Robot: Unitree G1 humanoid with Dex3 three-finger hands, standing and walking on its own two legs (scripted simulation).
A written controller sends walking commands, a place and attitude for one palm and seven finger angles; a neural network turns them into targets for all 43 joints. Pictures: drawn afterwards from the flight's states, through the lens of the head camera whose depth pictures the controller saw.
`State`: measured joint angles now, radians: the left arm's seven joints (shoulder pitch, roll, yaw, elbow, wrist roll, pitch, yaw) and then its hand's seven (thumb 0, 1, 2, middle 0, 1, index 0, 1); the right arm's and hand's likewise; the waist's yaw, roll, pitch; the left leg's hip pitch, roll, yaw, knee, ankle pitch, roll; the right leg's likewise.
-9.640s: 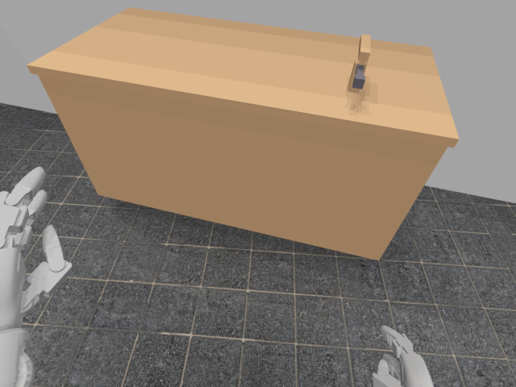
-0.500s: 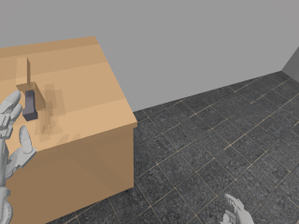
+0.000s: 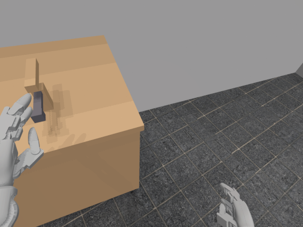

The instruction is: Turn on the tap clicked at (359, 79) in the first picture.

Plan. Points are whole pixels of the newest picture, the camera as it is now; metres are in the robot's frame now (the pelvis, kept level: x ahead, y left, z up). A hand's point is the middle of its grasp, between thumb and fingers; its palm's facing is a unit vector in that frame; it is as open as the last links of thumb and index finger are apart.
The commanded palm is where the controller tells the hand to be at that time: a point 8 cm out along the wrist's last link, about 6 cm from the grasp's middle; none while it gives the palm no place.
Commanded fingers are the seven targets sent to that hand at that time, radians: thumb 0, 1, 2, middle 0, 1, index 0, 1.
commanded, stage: come to a stop and stand still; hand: left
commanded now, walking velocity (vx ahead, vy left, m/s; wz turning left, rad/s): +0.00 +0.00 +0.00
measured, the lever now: (38, 115) +0.36 +0.36 +0.06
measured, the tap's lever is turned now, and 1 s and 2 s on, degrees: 0 0 0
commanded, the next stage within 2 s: look again from close up in 0.34 s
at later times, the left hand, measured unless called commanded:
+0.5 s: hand (30, 142) +0.23 +0.27 +0.15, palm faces +0.38 -0.85 -0.36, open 7.4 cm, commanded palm +0.17 +0.30 +0.17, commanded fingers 0.00 0.90 0.90 -0.20 -0.30 -0.20 -0.30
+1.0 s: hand (15, 127) +0.24 +0.29 +0.19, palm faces +0.46 -0.84 -0.30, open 7.4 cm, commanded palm +0.16 +0.29 +0.17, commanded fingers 0.00 0.90 0.90 -0.20 -0.30 -0.20 -0.30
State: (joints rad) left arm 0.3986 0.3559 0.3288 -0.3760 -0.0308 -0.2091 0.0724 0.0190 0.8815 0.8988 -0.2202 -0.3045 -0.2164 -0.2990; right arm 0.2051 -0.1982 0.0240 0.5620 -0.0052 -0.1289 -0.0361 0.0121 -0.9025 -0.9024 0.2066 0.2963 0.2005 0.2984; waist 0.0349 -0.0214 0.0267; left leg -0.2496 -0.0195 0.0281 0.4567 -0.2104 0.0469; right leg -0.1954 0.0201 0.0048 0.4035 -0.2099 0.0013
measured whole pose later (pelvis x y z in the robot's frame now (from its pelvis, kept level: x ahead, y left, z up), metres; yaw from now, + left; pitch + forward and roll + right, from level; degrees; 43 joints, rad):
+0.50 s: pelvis +0.01 +0.02 +0.00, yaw +1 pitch +1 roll -2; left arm 0.42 0.37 0.35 -0.45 -0.04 -0.19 0.10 0.02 0.89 0.90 -0.22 -0.30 -0.21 -0.30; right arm 0.19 -0.18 0.04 0.55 -0.01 -0.09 -0.03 0.01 -0.90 -0.90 0.21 0.30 0.20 0.30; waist 0.03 -0.03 0.03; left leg -0.23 -0.04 0.02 0.43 -0.21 0.06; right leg -0.16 0.00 0.00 0.35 -0.20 0.02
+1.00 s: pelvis +0.00 +0.00 +0.00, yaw +2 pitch -1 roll +1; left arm 0.15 0.40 0.42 -0.26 -0.13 -0.09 0.01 0.02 0.89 0.90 -0.21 -0.30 -0.21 -0.30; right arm 0.20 -0.22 0.05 0.62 -0.03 -0.12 0.00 0.01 -0.90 -0.90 0.21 0.30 0.20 0.30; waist 0.06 0.00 0.01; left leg -0.23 -0.07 0.02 0.44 -0.19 0.04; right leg -0.21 0.00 0.00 0.49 -0.27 -0.02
